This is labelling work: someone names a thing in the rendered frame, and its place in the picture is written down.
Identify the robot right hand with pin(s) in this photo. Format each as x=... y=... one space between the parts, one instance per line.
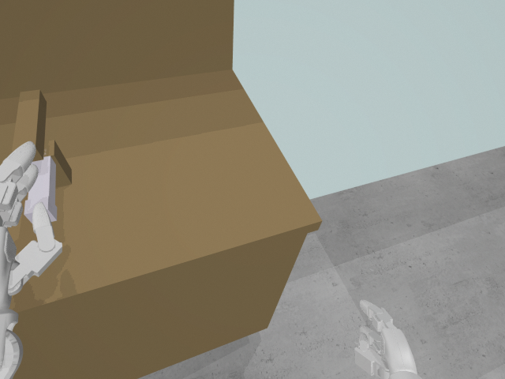
x=389 y=352

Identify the robot left hand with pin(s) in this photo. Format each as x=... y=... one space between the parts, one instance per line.
x=17 y=177

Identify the tap lever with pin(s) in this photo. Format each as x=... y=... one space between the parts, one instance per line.
x=43 y=189

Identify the counter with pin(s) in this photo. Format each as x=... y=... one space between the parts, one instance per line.
x=179 y=216

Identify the left robot forearm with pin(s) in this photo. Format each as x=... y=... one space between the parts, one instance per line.
x=11 y=348

